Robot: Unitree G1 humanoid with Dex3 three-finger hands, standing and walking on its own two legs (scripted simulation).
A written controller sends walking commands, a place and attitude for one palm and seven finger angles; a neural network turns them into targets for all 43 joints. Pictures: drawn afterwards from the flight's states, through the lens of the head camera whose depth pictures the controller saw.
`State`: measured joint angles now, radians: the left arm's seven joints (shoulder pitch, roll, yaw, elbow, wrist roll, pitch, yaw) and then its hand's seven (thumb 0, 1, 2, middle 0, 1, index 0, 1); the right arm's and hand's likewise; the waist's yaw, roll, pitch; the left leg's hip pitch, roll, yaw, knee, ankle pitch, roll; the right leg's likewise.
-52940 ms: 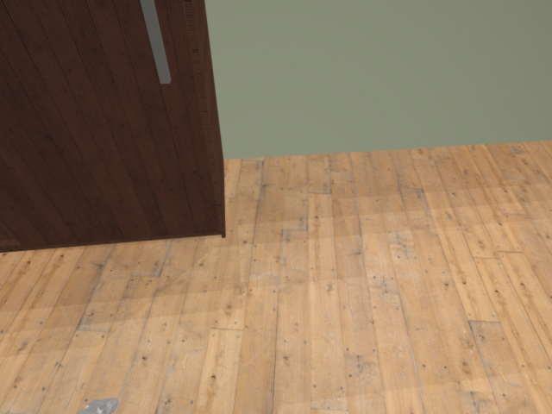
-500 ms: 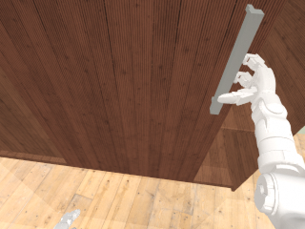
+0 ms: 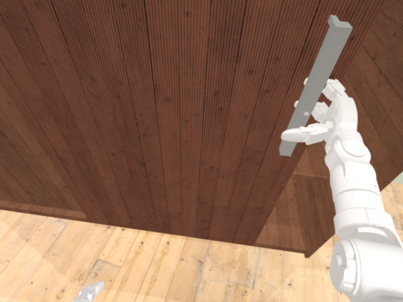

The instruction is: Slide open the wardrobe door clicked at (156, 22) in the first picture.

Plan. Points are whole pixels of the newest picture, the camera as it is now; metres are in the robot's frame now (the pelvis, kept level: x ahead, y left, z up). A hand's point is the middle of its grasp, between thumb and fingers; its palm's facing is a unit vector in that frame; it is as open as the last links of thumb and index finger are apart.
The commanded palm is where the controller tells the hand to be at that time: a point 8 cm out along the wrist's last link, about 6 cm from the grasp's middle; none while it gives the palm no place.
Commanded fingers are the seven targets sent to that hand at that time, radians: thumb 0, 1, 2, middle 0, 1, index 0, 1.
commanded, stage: slide the fingers in behind the handle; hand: right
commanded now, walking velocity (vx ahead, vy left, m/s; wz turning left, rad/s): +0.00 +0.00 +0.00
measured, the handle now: (305, 96) +0.51 -0.16 +0.18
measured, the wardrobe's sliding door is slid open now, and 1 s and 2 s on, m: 0.27 0.27 0.27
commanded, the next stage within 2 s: grip the handle and tug to test in 0.54 s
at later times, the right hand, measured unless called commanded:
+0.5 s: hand (303, 114) +0.44 -0.14 +0.18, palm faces +0.04 +1.00 +0.01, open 14.2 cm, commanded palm +0.42 -0.20 +0.17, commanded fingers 0.00 0.50 -0.30 0.30 1.20 0.30 1.20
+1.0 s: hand (303, 113) +0.45 -0.14 +0.18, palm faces +0.05 +1.00 +0.01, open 11.2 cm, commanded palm +0.42 -0.20 +0.17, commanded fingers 0.00 -0.39 -0.68 0.40 1.33 0.40 1.33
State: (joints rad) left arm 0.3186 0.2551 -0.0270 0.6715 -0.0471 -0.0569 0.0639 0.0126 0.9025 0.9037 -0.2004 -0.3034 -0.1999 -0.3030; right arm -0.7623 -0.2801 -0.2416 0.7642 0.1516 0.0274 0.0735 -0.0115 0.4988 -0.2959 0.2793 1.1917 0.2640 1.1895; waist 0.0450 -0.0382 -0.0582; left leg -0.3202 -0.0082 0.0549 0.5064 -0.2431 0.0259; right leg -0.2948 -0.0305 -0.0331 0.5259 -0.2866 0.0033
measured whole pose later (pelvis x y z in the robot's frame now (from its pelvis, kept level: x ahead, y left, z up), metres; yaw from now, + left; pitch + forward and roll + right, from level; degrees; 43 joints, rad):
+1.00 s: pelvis +0.01 -0.01 +0.00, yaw +1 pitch +3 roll +0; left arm 0.31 0.25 -0.02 0.66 -0.04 -0.04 0.06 0.01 0.90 0.90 -0.20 -0.30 -0.20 -0.30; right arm -0.72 -0.25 -0.23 0.69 0.14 0.05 0.04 -0.01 0.04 -0.49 0.31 1.24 0.29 1.24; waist 0.05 -0.03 -0.06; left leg -0.30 -0.01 0.04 0.48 -0.24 0.02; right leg -0.27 -0.03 -0.05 0.51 -0.29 0.00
